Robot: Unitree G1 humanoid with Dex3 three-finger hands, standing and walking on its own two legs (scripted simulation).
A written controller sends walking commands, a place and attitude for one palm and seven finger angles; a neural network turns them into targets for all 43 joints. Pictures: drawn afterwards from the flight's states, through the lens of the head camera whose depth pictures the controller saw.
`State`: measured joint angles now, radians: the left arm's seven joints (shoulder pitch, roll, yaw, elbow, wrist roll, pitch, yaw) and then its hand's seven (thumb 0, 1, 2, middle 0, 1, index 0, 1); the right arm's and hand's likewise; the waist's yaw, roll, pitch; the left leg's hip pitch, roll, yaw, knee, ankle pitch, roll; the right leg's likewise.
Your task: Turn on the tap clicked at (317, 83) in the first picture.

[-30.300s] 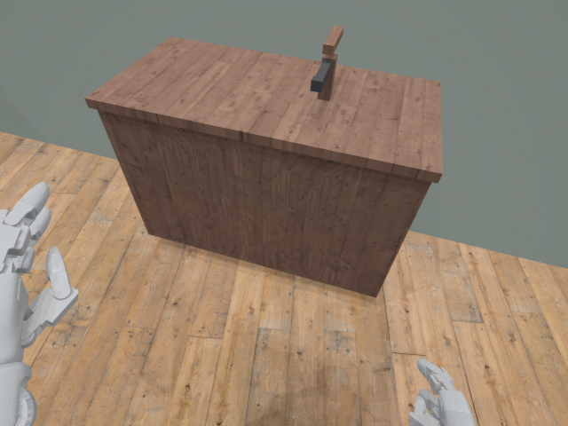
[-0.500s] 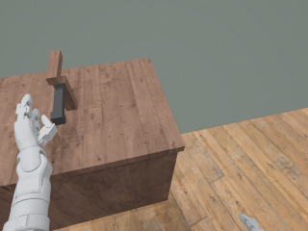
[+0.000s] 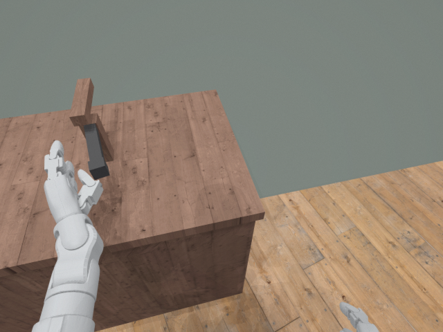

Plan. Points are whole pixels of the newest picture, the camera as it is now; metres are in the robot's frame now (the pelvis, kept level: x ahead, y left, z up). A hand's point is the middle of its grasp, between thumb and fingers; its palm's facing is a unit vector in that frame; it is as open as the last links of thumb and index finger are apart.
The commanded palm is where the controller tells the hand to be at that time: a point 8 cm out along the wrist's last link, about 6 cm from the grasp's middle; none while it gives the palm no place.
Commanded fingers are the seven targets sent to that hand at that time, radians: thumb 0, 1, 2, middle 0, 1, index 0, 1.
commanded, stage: push the lever round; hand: left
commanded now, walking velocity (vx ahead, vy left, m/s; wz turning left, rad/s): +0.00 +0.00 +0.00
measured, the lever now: (98, 168) +0.38 +0.26 +0.09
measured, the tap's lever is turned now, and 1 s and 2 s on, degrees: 11 41 65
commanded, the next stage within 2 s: none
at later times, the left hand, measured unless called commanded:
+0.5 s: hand (118, 177) +0.37 +0.22 +0.09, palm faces +0.66 -0.75 -0.06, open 7.7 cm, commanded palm +0.33 +0.24 +0.09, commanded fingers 0.00 0.90 0.90 -0.15 -0.15 -0.15 -0.15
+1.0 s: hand (142, 163) +0.40 +0.18 +0.09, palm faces +0.72 -0.68 -0.08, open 7.6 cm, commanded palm +0.35 +0.20 +0.09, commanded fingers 0.00 0.90 0.90 -0.15 -0.15 -0.15 -0.15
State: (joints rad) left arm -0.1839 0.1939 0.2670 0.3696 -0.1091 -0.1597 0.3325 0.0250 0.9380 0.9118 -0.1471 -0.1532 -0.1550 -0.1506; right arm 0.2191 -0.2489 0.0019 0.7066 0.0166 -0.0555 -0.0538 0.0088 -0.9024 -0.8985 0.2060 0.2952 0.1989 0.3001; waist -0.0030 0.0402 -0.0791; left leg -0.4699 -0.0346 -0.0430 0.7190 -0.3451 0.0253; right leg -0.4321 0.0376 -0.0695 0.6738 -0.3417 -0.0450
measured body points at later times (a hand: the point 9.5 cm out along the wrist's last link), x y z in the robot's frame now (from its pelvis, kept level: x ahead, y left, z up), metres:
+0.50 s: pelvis -0.01 -0.01 +0.00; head +0.01 -0.01 +0.45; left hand +0.33 +0.26 +0.09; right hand +0.13 -0.25 -0.11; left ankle +0.01 +0.10 -0.72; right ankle +0.00 -0.09 -0.72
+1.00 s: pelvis +0.00 -0.01 +0.00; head +0.02 -0.01 +0.45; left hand +0.36 +0.21 +0.09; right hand +0.12 -0.25 -0.12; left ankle +0.01 +0.10 -0.72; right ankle +0.00 -0.09 -0.72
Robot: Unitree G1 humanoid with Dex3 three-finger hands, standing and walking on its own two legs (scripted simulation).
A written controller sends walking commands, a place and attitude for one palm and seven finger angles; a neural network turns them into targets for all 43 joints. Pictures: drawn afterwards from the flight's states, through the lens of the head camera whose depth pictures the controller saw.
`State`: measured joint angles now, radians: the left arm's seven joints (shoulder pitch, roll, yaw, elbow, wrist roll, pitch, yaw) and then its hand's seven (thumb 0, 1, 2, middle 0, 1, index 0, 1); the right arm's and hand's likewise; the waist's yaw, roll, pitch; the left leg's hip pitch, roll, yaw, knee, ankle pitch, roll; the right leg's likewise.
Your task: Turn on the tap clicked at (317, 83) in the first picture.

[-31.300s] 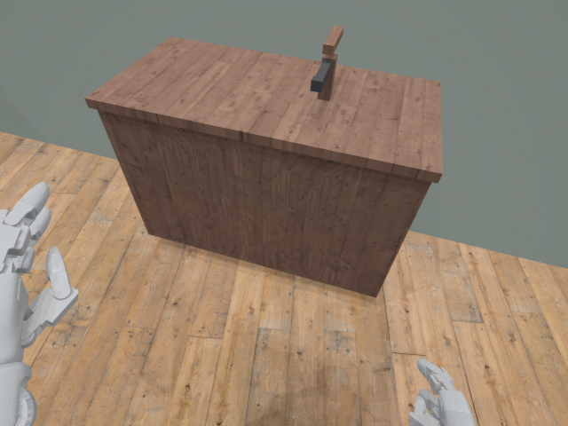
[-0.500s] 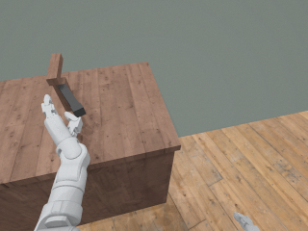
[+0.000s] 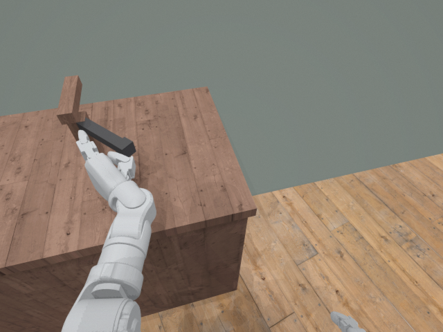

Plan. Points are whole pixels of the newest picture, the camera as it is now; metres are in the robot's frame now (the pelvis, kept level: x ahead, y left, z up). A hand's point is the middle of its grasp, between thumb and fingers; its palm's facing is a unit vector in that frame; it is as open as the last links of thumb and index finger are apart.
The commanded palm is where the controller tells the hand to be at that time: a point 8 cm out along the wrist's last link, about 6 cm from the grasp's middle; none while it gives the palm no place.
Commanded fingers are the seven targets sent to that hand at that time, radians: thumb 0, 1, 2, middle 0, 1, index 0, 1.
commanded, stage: push the lever round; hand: left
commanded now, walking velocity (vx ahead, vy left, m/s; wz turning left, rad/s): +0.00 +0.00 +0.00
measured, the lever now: (125, 148) +0.44 +0.21 +0.09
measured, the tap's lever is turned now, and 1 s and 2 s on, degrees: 41 65 82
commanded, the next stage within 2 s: lift the hand up off the lever in 1.22 s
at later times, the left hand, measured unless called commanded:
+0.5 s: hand (147, 150) +0.44 +0.16 +0.09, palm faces +0.78 -0.62 -0.11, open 7.5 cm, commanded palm +0.39 +0.18 +0.09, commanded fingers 0.00 0.90 0.90 -0.15 -0.15 -0.15 -0.15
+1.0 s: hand (155, 140) +0.47 +0.15 +0.09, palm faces +0.80 -0.58 -0.13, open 7.7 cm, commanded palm +0.42 +0.17 +0.09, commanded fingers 0.00 0.90 0.90 -0.15 -0.15 -0.15 -0.15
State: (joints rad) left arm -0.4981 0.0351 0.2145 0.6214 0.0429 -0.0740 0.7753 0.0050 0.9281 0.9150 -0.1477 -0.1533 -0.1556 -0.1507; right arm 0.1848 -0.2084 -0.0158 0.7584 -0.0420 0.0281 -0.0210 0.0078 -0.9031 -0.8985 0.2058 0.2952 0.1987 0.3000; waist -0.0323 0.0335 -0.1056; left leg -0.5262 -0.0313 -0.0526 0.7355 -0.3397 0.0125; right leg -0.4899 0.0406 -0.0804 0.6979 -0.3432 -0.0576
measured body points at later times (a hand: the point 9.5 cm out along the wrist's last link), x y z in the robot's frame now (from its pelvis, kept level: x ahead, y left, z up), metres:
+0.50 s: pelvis +0.01 -0.01 -0.01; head +0.04 -0.02 +0.44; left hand +0.39 +0.19 +0.10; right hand +0.11 -0.25 -0.14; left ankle +0.02 +0.11 -0.71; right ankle +0.00 -0.08 -0.71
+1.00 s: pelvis +0.00 -0.02 -0.01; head +0.05 -0.03 +0.44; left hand +0.42 +0.18 +0.10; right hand +0.08 -0.27 -0.15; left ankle +0.02 +0.11 -0.71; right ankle +0.00 -0.08 -0.71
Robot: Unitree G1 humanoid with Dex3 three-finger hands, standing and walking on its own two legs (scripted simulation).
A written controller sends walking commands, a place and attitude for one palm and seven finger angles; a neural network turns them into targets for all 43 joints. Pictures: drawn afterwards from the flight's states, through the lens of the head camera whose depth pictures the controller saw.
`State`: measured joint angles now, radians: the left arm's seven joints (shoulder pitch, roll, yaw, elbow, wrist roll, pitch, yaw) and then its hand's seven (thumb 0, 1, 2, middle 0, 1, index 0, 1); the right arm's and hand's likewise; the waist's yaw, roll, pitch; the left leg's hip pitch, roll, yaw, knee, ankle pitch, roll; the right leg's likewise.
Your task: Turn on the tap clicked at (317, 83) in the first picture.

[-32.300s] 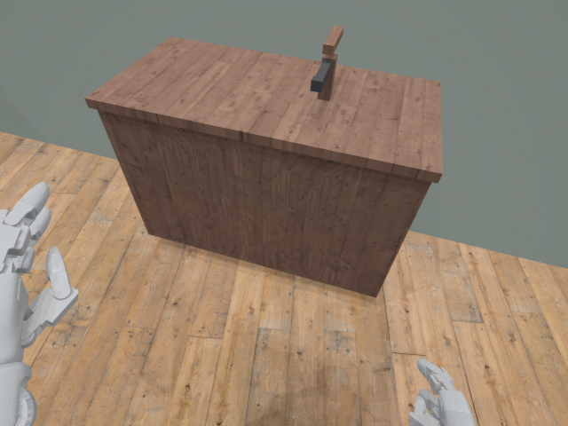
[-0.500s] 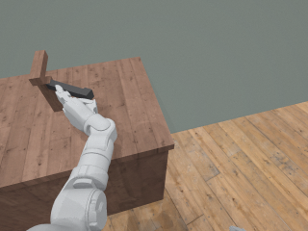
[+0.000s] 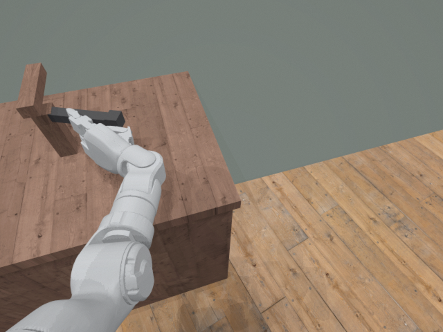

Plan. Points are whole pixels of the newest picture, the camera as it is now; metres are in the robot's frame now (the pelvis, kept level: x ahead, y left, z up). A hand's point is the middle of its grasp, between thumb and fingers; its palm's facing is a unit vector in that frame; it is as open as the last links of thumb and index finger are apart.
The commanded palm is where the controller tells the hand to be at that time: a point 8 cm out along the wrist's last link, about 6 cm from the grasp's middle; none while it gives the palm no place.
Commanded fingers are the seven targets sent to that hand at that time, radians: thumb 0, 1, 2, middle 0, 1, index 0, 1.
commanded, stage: push the lever round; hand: left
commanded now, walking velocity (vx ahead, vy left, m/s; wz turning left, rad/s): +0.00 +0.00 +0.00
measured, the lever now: (115, 120) +0.50 +0.20 +0.11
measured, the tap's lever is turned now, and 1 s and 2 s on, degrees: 65 82 82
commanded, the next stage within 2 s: lift the hand up off the lever in 0.22 s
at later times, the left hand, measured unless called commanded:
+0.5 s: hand (135, 118) +0.51 +0.16 +0.10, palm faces +0.78 -0.61 -0.13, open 7.8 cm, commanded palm +0.45 +0.18 +0.11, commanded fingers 0.00 0.90 0.90 -0.15 -0.15 -0.15 -0.15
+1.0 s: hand (126, 118) +0.49 +0.17 +0.12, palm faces +0.79 -0.61 -0.12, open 7.8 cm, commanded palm +0.43 +0.18 +0.13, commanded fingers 0.00 0.90 0.90 -0.15 -0.15 -0.15 -0.15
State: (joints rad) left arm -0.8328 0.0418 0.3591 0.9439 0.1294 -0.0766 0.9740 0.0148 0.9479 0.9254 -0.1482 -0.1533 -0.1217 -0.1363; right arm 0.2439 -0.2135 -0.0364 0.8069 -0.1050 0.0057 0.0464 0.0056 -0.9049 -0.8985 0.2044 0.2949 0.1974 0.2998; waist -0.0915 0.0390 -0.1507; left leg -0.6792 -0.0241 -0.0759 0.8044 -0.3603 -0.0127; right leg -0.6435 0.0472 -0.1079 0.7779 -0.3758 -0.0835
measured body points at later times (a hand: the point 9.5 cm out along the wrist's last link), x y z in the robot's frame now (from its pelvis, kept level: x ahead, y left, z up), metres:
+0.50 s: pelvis +0.01 +0.00 +0.00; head +0.08 +0.00 +0.45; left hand +0.46 +0.19 +0.11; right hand +0.04 -0.25 -0.14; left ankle +0.02 +0.13 -0.70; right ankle +0.00 -0.06 -0.70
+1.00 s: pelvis +0.02 +0.01 +0.01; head +0.06 +0.00 +0.46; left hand +0.44 +0.20 +0.13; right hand +0.10 -0.24 -0.13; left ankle +0.02 +0.13 -0.70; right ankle +0.00 -0.06 -0.70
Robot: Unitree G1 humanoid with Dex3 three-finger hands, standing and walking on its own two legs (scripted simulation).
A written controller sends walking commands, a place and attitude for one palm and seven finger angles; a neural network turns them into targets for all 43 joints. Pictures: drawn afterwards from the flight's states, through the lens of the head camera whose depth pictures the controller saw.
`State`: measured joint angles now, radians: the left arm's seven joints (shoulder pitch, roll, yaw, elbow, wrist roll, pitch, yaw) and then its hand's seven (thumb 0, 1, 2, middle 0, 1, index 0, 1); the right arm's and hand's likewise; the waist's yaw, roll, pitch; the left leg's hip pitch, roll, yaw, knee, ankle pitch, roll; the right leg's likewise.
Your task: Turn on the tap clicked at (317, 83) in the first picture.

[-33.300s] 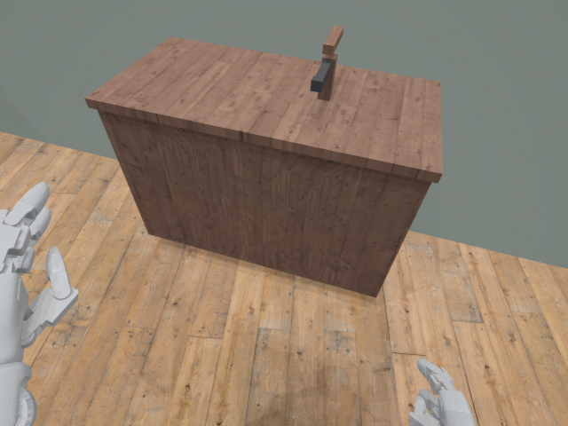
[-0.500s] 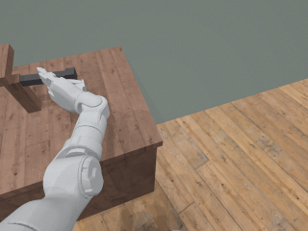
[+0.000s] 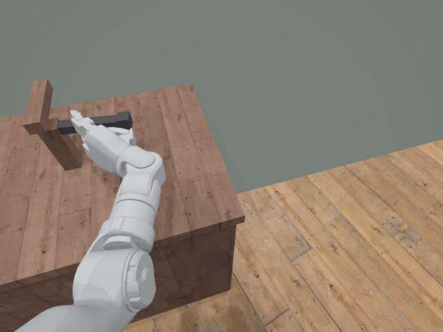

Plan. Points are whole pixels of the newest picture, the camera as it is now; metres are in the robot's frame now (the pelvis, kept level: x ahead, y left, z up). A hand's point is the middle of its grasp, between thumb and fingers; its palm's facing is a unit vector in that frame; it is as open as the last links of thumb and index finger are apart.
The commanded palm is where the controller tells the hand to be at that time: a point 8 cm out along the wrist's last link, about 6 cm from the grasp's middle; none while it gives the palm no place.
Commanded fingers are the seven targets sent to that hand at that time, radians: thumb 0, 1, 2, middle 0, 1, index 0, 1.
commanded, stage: lift the hand up off the lever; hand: left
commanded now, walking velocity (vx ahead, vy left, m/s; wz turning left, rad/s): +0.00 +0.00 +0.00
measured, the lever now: (124, 121) +0.51 +0.19 +0.10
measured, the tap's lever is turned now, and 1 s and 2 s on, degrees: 82 82 82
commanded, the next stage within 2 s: draw the hand back beside the body in 1.72 s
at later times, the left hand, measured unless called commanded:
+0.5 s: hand (134, 129) +0.45 +0.15 +0.13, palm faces +0.78 -0.61 -0.13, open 7.8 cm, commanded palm +0.40 +0.17 +0.14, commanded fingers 0.00 0.90 0.90 -0.15 -0.15 -0.15 -0.15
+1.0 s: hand (125, 124) +0.44 +0.16 +0.15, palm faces +0.78 -0.62 -0.11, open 7.8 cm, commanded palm +0.39 +0.18 +0.16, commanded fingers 0.00 0.90 0.90 -0.15 -0.15 -0.15 -0.15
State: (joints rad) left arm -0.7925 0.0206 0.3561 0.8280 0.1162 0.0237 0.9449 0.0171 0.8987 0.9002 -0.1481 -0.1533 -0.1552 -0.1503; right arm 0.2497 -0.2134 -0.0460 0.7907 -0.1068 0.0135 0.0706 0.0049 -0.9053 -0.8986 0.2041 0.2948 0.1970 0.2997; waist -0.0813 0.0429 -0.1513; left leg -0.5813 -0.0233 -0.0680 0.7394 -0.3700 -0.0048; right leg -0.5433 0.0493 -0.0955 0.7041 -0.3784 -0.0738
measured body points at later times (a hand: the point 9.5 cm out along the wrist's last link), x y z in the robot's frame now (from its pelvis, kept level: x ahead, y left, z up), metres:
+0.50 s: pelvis -0.01 +0.00 +0.00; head +0.02 -0.02 +0.45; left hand +0.40 +0.18 +0.14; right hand +0.07 -0.25 -0.13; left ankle -0.01 +0.12 -0.71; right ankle -0.02 -0.07 -0.71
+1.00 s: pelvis -0.01 +0.00 +0.01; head +0.01 -0.02 +0.46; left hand +0.40 +0.19 +0.16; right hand +0.08 -0.25 -0.12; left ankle -0.01 +0.12 -0.71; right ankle -0.02 -0.07 -0.71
